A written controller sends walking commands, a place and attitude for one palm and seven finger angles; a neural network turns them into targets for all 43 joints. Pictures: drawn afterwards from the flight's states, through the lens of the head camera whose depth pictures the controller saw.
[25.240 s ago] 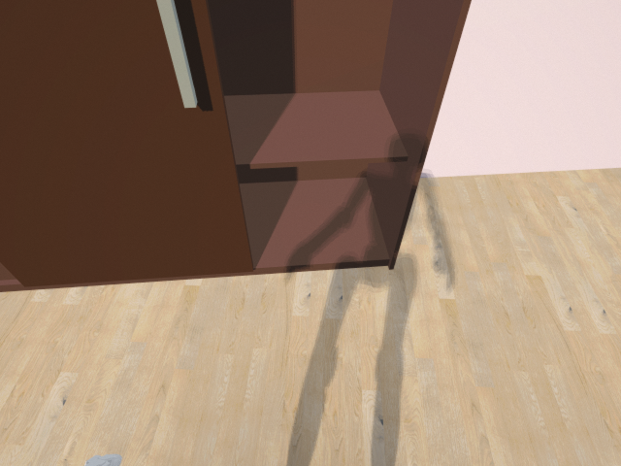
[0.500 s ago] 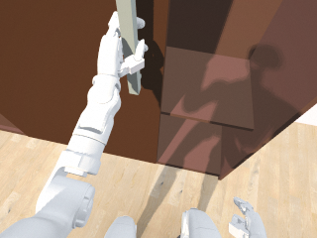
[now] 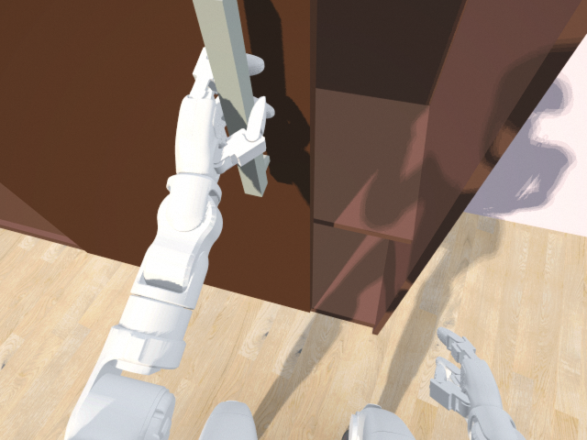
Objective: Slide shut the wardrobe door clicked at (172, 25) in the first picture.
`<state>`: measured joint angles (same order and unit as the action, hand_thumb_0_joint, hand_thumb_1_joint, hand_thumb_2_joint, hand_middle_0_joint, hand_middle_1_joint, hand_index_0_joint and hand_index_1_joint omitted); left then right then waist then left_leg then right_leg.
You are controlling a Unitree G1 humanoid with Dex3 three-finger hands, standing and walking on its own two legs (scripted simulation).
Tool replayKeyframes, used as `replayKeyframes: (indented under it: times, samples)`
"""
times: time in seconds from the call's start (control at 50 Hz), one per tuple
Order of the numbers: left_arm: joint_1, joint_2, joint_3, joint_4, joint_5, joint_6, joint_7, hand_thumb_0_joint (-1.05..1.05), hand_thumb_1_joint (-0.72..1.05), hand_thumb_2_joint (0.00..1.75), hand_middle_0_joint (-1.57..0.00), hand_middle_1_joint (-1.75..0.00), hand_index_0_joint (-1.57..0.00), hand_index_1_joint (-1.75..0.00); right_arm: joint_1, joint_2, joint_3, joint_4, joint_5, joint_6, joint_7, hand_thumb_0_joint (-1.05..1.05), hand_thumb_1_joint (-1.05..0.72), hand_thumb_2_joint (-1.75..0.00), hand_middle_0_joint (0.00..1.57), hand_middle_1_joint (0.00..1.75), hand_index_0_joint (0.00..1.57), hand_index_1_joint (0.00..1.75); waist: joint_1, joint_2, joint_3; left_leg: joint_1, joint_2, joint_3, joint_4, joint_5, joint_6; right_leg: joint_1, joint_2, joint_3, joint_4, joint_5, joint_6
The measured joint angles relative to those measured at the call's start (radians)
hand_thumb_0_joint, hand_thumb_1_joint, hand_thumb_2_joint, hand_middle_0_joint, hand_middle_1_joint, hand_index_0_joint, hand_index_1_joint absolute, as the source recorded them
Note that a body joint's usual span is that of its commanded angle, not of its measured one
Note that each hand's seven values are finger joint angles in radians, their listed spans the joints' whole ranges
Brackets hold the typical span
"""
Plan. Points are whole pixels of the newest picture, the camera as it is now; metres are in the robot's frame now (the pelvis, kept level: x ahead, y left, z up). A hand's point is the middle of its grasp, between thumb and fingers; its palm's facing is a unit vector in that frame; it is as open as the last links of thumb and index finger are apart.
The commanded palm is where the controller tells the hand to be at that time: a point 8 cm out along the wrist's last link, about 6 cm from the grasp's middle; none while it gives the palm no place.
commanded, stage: step sideways, sliding the door along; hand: left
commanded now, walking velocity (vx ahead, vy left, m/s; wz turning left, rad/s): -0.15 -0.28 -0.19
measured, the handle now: (247, 105) +0.45 +0.13 +0.17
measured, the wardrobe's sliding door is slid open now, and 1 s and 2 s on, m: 0.21 0.00 0.00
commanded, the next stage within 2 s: stop walking and hold the door there in 0.70 s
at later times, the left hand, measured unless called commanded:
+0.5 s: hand (456, 172) +0.37 -0.10 +0.18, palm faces +0.01 -1.00 -0.08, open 6.5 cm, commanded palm +0.35 -0.11 +0.18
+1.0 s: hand (448, 164) +0.38 -0.10 +0.17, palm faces +0.39 -0.88 -0.29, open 6.8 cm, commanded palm +0.34 -0.05 +0.17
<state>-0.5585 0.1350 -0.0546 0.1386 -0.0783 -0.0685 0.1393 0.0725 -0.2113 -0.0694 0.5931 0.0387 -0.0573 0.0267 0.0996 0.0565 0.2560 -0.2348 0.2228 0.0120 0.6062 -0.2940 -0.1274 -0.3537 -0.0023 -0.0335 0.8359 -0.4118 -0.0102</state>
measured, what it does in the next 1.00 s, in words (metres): steps to the right: left foot, then left foot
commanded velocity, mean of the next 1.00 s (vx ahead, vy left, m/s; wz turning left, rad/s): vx -0.01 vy -0.15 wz -0.12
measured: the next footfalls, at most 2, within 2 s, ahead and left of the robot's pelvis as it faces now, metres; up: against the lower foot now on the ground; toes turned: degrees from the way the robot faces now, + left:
left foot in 0.24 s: +0.02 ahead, +0.11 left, +0.00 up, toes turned +9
left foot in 0.66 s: -0.02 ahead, -0.05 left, +0.00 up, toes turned +6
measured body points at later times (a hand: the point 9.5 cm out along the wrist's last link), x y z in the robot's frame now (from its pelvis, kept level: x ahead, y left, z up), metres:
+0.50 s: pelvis -0.02 -0.17 +0.01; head +0.06 -0.21 +0.45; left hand +0.36 -0.05 +0.18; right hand +0.17 -0.39 -0.12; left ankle -0.05 +0.04 -0.66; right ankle +0.01 -0.18 -0.72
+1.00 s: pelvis -0.03 -0.35 -0.02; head +0.03 -0.38 +0.43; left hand +0.36 -0.05 +0.19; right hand +0.14 -0.59 -0.14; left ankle -0.06 -0.11 -0.69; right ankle -0.01 -0.53 -0.72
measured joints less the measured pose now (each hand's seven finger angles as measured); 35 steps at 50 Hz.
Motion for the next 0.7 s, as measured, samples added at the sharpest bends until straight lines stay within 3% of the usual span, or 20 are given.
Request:
replayKeyframes:
  times: [0.04,0.06,0.08,0.1,0.14,0.18,0.22,0.24,0.3,0.36,0.38,0.42,0.5,0.56,0.62,0.64,0.66,0.68,0.7]
  samples:
    - [0.005,0.001,-0.005,-0.009,0.002,-0.014,-0.004,-0.04,0.73,0.80,-0.45,-1.40,-0.14,-1.36,0.003,-0.001,0.005,-0.013,0.005,0.001,0.008,0.01,-0.90,-0.90,0.20,0.30,0.20,0.30,0.009,0.009,0.003,-0.008,0.031,-0.005,0.032,-0.008,-0.018,0.055,-0.005,-0.005,-0.112,0.067,-0.001]
    - [0.009,-0.005,-0.001,-0.014,0.006,-0.024,-0.004,-0.05,0.73,0.80,-0.45,-1.40,-0.13,-1.36,-0.006,-0.006,0.007,-0.013,0.011,0.004,0.008,0.01,-0.90,-0.90,0.20,0.30,0.20,0.30,0.000,0.035,0.016,-0.017,0.058,-0.020,0.061,-0.011,-0.009,0.073,0.018,-0.025,-0.125,0.055,-0.009]
    - [0.016,-0.013,0.001,-0.020,0.009,-0.032,-0.002,-0.05,0.73,0.80,-0.45,-1.40,-0.13,-1.36,-0.017,-0.009,0.008,-0.007,0.018,0.008,0.003,0.01,-0.90,-0.90,0.20,0.30,0.20,0.30,-0.018,0.059,0.029,-0.030,0.076,-0.036,0.090,0.011,0.025,0.088,0.036,-0.048,-0.129,0.051,-0.023]
    - [0.027,-0.021,0.000,-0.027,0.010,-0.039,-0.001,-0.05,0.73,0.80,-0.45,-1.40,-0.12,-1.36,-0.027,-0.008,0.009,0.003,0.019,0.013,-0.003,0.01,-0.90,-0.90,0.20,0.30,0.20,0.30,-0.031,0.059,0.032,-0.050,0.059,-0.051,0.140,-0.018,0.046,0.087,0.037,-0.057,-0.129,0.051,-0.038]
    - [0.059,-0.039,-0.007,-0.052,0.014,-0.042,0.002,-0.04,0.73,0.79,-0.45,-1.40,-0.13,-1.37,-0.038,0.000,0.011,0.019,0.015,0.013,-0.016,0.02,-0.90,-0.90,0.20,0.30,0.20,0.30,-0.043,0.029,0.019,-0.084,-0.024,-0.056,0.240,-0.141,0.077,0.067,0.020,-0.048,-0.137,0.063,-0.060]
    - [0.092,-0.057,-0.027,-0.086,0.015,-0.038,0.011,-0.03,0.73,0.79,-0.45,-1.40,-0.14,-1.37,-0.039,0.006,0.014,0.026,0.008,-0.003,-0.025,0.02,-0.90,-0.90,0.20,0.30,0.20,0.30,-0.053,0.003,0.004,-0.078,-0.093,-0.015,0.205,-0.168,0.092,0.055,0.012,-0.036,-0.173,0.091,-0.072]
    - [0.112,-0.071,-0.053,-0.107,0.014,-0.040,0.020,-0.02,0.73,0.77,-0.43,-1.40,-0.17,-1.37,-0.040,0.009,0.015,0.025,0.000,-0.007,-0.029,0.02,-0.90,-0.90,0.20,0.30,0.20,0.30,-0.066,-0.008,-0.012,-0.030,-0.119,0.056,0.053,-0.029,0.098,0.040,0.020,-0.034,-0.193,0.122,-0.078]
    - [0.116,-0.074,-0.066,-0.111,0.006,-0.042,0.019,-0.02,0.72,0.77,-0.43,-1.40,-0.18,-1.38,-0.040,0.011,0.013,0.022,-0.003,-0.004,-0.029,0.02,-0.90,-0.90,0.20,0.30,0.20,0.30,-0.073,-0.007,-0.024,-0.001,-0.109,0.085,-0.019,0.080,0.105,0.028,0.034,-0.038,-0.187,0.130,-0.077]
    - [0.100,-0.067,-0.096,-0.088,-0.008,-0.062,-0.007,-0.01,0.70,0.74,-0.43,-1.40,-0.19,-1.38,-0.037,0.033,0.001,0.009,-0.016,0.017,-0.018,0.02,-0.90,-0.90,0.20,0.30,0.20,0.30,-0.081,-0.037,-0.037,0.028,-0.076,0.104,-0.069,0.025,0.033,-0.013,0.055,-0.019,-0.109,0.081,-0.034]
    - [0.087,-0.062,-0.099,-0.061,0.001,-0.081,-0.020,-0.03,0.67,0.71,-0.43,-1.40,-0.19,-1.38,-0.031,0.032,-0.001,-0.005,-0.022,0.030,-0.007,0.02,-0.90,-0.90,0.20,0.30,0.20,0.30,-0.079,-0.009,-0.037,0.019,-0.018,0.095,-0.024,-0.007,-0.005,0.014,0.047,-0.016,-0.128,0.062,-0.019]
    - [0.090,-0.058,-0.072,-0.057,0.002,-0.088,-0.010,-0.03,0.67,0.71,-0.44,-1.40,-0.19,-1.39,-0.033,0.032,0.000,-0.003,-0.016,0.035,-0.007,0.01,-0.90,-0.90,0.20,0.30,0.20,0.30,-0.074,0.006,-0.030,0.015,0.010,0.093,0.007,-0.015,-0.009,0.034,0.056,-0.023,-0.154,0.099,-0.027]
    - [0.086,-0.036,-0.020,-0.038,0.007,-0.094,-0.011,-0.03,0.68,0.74,-0.45,-1.40,-0.19,-1.39,-0.038,0.034,0.000,0.008,0.000,0.049,-0.015,0.01,-0.90,-0.90,0.20,0.30,0.20,0.30,-0.084,0.027,-0.011,-0.012,0.040,0.067,0.093,-0.012,0.022,0.056,0.089,-0.052,-0.159,0.100,-0.087]
    - [0.089,-0.023,0.034,-0.022,-0.015,-0.060,0.010,-0.02,0.72,0.79,-0.45,-1.40,-0.16,-1.39,-0.028,0.033,0.007,0.033,0.003,0.043,-0.034,0.02,-0.90,-0.90,0.20,0.30,0.20,0.30,-0.057,-0.018,-0.019,-0.098,-0.105,0.004,0.346,-0.209,0.074,0.054,0.084,-0.032,-0.229,0.144,-0.158]
    - [0.087,-0.010,0.065,-0.003,0.005,-0.046,0.043,-0.02,0.71,0.81,-0.44,-1.40,-0.18,-1.39,-0.018,0.029,0.014,0.031,0.005,0.036,-0.036,0.02,-0.90,-0.90,0.20,0.30,0.20,0.30,-0.046,-0.045,-0.026,-0.081,-0.183,0.045,0.253,-0.214,0.085,0.071,0.086,-0.015,-0.335,0.218,-0.134]
    - [0.066,0.015,0.084,0.022,0.002,-0.030,0.066,-0.03,0.70,0.82,-0.44,-1.40,-0.19,-1.37,-0.011,0.025,0.018,0.020,0.009,0.047,-0.036,0.02,-0.90,-0.90,0.20,0.30,0.20,0.30,-0.038,-0.069,-0.044,-0.012,-0.209,0.121,0.019,-0.098,0.104,0.067,0.107,-0.013,-0.396,0.269,-0.135]
    - [0.057,0.026,0.090,0.028,0.000,-0.023,0.068,-0.03,0.70,0.83,-0.44,-1.40,-0.19,-1.37,-0.010,0.020,0.017,0.015,0.012,0.048,-0.034,0.02,-0.90,-0.90,0.20,0.30,0.20,0.30,-0.035,-0.064,-0.052,0.025,-0.196,0.146,-0.068,-0.021,0.122,0.049,0.126,-0.018,-0.379,0.271,-0.098]
    - [0.044,0.036,0.093,0.034,-0.008,-0.011,0.066,-0.02,0.70,0.83,-0.44,-1.40,-0.20,-1.36,-0.003,0.010,0.012,0.001,0.012,0.048,-0.032,0.02,-0.90,-0.90,0.20,0.30,0.20,0.30,-0.038,-0.042,-0.064,0.057,-0.163,0.147,-0.134,0.054,0.149,0.007,0.157,-0.023,-0.312,0.263,-0.031]
    - [0.014,0.051,0.093,0.050,-0.019,-0.001,0.060,-0.02,0.70,0.83,-0.45,-1.40,-0.19,-1.36,-0.003,0.009,0.000,-0.008,0.008,0.052,-0.032,0.02,-0.90,-0.90,0.20,0.30,0.20,0.30,-0.046,-0.044,-0.052,0.056,-0.151,0.135,-0.128,0.042,0.127,-0.045,0.158,-0.012,-0.165,0.187,0.012]
    - [-0.015,0.060,0.097,0.075,-0.025,0.002,0.050,-0.02,0.70,0.82,-0.45,-1.40,-0.19,-1.35,-0.003,0.008,-0.009,-0.014,0.004,0.059,-0.030,0.02,-0.90,-0.90,0.20,0.30,0.20,0.30,-0.047,-0.051,-0.033,0.052,-0.146,0.121,-0.099,0.022,0.101,-0.092,0.151,0.017,0.013,0.108,0.027]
